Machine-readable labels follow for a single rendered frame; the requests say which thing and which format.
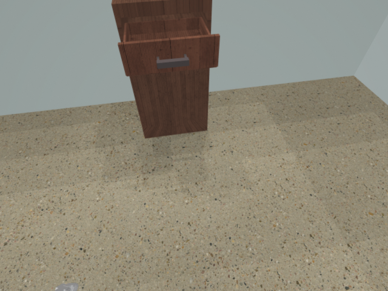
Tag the drawer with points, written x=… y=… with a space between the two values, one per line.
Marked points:
x=168 y=39

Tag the cabinet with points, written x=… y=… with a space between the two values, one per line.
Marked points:
x=168 y=103

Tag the handle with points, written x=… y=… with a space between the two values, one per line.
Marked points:
x=168 y=63

